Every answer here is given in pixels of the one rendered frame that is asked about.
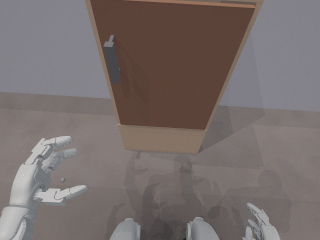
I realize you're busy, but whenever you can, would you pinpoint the left robot forearm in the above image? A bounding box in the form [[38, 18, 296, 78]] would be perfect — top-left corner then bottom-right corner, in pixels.
[[0, 205, 38, 240]]

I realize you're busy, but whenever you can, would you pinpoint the handle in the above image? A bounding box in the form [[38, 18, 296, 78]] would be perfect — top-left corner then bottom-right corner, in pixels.
[[103, 35, 121, 84]]

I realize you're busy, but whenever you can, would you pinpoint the left robot thigh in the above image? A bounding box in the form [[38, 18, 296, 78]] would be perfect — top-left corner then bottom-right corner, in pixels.
[[109, 221, 141, 240]]

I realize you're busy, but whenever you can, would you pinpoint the robot right hand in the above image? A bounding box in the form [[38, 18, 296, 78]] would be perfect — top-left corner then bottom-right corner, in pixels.
[[242, 202, 281, 240]]

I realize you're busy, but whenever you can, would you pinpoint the robot left hand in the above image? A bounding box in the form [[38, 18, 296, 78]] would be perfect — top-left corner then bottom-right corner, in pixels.
[[9, 136, 88, 210]]

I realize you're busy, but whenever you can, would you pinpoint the robot left shin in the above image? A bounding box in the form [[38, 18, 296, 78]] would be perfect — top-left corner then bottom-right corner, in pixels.
[[124, 218, 134, 222]]

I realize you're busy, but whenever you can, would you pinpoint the cupboard door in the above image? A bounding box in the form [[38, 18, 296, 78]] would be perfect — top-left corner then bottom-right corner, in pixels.
[[90, 0, 255, 130]]

